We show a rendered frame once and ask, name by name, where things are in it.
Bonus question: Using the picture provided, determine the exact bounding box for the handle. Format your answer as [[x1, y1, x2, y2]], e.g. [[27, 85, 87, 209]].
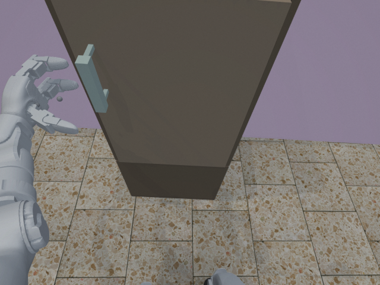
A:
[[75, 44, 109, 113]]

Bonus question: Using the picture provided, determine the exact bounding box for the cupboard door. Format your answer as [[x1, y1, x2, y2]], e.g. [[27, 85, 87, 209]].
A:
[[51, 0, 292, 167]]

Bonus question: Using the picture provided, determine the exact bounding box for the robot left hand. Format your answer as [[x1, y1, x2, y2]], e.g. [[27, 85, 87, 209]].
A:
[[1, 55, 79, 134]]

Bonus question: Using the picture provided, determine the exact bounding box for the left robot forearm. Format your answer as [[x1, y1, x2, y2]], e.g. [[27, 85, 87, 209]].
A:
[[0, 114, 37, 206]]

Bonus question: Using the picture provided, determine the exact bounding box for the robot right shin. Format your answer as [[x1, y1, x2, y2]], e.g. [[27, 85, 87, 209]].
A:
[[212, 268, 227, 277]]

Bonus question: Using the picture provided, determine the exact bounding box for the left robot upper arm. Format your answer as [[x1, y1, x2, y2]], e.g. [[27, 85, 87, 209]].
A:
[[0, 200, 49, 285]]

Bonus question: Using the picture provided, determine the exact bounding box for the right robot thigh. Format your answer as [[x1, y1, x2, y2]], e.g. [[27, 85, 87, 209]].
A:
[[207, 273, 245, 285]]

